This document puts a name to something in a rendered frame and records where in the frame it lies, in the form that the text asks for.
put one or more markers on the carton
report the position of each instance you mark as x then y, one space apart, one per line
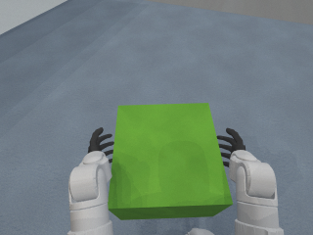
166 163

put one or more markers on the robot right forearm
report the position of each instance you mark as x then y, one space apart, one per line
256 195

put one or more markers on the robot left forearm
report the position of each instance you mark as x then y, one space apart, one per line
88 196

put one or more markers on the robot right hand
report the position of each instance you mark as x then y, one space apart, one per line
237 144

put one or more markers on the robot left hand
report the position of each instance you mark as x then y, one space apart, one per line
96 140

